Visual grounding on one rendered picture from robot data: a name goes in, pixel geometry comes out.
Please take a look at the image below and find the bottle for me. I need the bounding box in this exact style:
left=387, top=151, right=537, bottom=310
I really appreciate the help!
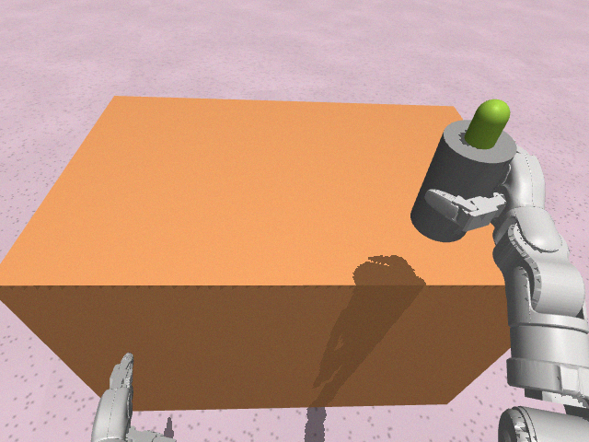
left=410, top=99, right=517, bottom=242

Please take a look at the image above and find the right robot hand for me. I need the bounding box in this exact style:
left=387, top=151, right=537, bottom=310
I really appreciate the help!
left=424, top=140, right=546, bottom=232

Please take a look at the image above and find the right robot arm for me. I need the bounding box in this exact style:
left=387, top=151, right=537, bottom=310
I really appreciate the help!
left=492, top=206, right=589, bottom=442

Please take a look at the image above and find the left robot hand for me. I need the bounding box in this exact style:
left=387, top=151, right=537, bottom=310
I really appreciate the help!
left=91, top=353, right=177, bottom=442

